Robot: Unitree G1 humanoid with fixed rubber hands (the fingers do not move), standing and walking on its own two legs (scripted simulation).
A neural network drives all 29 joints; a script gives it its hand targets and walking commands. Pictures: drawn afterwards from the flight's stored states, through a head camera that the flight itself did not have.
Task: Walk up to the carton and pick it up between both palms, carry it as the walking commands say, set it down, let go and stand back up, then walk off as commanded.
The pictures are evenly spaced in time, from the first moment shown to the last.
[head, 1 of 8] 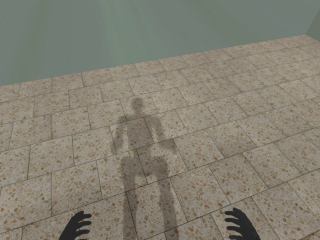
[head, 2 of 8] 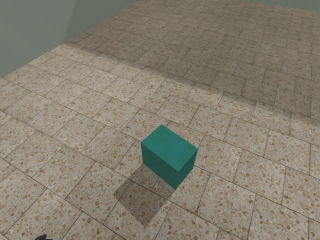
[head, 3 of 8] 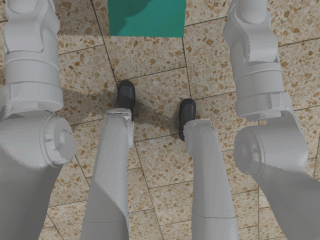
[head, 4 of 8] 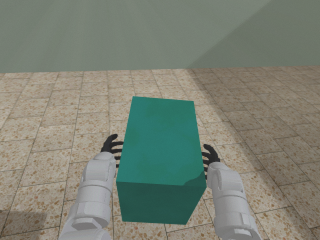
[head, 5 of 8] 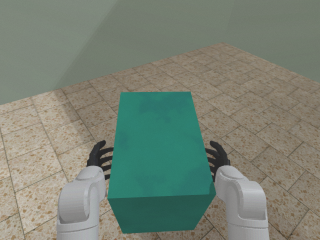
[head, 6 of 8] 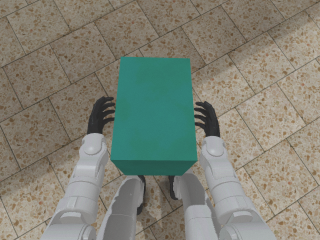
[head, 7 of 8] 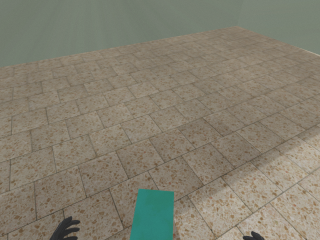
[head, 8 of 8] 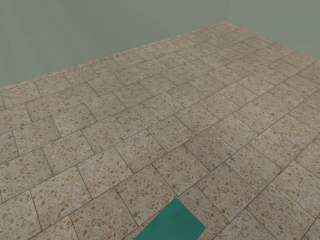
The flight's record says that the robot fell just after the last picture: no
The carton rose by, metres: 0.68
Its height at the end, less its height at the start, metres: +0.00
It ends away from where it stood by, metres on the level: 2.05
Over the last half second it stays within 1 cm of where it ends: yes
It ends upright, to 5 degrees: yes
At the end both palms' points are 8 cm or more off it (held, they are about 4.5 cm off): yes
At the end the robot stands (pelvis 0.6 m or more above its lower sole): yes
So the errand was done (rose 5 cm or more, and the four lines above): yes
